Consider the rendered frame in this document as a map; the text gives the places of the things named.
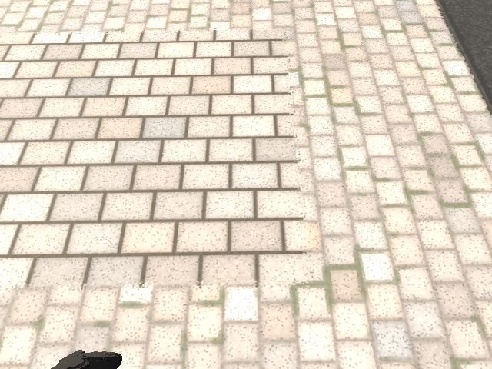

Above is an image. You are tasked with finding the robot left hand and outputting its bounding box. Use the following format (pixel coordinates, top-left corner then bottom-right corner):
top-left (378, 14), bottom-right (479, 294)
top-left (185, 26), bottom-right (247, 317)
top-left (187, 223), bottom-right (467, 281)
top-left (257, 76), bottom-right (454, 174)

top-left (51, 350), bottom-right (122, 369)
